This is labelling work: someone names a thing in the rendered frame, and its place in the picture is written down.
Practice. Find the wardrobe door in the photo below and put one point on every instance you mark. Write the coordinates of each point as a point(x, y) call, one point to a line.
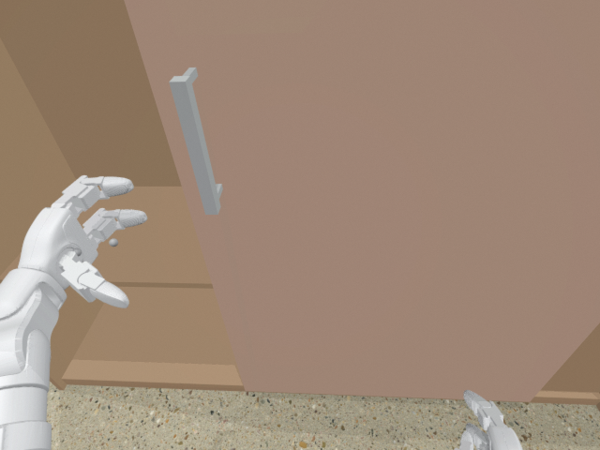
point(411, 188)
point(581, 371)

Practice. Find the handle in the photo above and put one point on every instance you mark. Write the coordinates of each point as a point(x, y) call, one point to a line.
point(187, 109)

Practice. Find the left robot hand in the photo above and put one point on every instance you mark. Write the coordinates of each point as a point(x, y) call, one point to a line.
point(49, 242)

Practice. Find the left robot forearm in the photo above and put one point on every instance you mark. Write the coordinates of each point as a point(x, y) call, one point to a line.
point(30, 300)

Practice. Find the right robot hand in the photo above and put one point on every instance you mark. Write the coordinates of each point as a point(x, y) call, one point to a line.
point(499, 436)

